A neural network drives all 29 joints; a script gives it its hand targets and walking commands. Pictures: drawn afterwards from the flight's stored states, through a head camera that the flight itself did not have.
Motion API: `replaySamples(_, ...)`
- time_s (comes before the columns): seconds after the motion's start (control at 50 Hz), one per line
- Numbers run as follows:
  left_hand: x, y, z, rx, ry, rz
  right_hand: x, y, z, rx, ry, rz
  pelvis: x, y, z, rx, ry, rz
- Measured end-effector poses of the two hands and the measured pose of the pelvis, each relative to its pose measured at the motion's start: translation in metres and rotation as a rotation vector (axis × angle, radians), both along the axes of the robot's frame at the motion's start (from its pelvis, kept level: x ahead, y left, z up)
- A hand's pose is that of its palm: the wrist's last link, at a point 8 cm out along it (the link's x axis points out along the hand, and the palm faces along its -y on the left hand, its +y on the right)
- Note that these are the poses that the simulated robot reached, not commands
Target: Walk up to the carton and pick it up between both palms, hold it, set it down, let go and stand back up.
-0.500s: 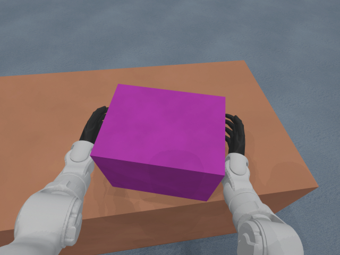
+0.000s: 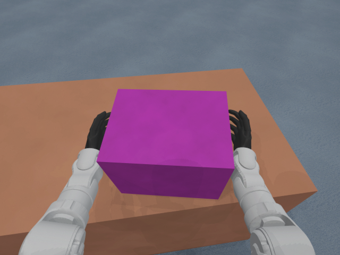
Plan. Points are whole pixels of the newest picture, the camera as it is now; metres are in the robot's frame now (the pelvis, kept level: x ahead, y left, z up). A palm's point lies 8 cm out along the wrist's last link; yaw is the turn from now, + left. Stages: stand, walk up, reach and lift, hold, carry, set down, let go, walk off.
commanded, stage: reach and lift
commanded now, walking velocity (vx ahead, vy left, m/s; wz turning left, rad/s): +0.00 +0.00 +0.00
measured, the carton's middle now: (169, 146) +0.39 -0.03 +0.03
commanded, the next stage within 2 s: hold in 1.74 s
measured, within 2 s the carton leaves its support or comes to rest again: neither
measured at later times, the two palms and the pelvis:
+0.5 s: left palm (88, 133) +0.37 +0.14 +0.13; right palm (255, 128) +0.36 -0.22 +0.12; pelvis -0.01 -0.02 +0.01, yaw +0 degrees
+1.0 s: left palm (81, 135) +0.34 +0.14 +0.16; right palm (259, 117) +0.36 -0.22 +0.16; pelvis -0.03 -0.03 +0.01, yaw +0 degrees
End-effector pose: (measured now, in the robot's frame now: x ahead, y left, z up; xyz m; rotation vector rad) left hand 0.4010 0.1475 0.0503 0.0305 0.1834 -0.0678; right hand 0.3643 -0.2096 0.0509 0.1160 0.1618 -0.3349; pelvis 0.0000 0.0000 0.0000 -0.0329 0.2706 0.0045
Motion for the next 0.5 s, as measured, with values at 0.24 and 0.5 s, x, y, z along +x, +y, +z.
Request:
replaySamples(0.24,-0.008,-0.001,0.043,0.027,0.023,0.036,0.006,-0.003,0.039,0.013,0.032,0.046,-0.002,-0.007,0.003,0.01,-0.078,0.002)
replaySamples(0.5,-0.03,-0.009,0.08,0.133,0.053,0.047,-0.006,-0.01,0.068,0.002,0.081,0.084,-0.01,-0.02,0.008,0.028,-0.177,0.003)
